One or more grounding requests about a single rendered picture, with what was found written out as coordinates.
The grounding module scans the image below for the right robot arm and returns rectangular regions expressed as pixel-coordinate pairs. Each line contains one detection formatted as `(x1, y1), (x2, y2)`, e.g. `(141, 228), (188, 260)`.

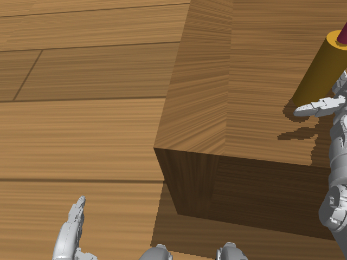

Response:
(319, 106), (347, 260)

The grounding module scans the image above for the bottle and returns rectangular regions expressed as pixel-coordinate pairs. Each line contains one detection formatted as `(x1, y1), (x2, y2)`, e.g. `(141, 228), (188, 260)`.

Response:
(292, 22), (347, 107)

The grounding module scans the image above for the right robot hand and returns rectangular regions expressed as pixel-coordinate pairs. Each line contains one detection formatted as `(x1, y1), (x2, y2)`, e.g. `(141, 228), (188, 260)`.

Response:
(293, 71), (347, 117)

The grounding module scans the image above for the left robot hand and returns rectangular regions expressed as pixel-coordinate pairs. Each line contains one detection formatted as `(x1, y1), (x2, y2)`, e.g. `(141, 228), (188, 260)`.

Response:
(52, 196), (98, 260)

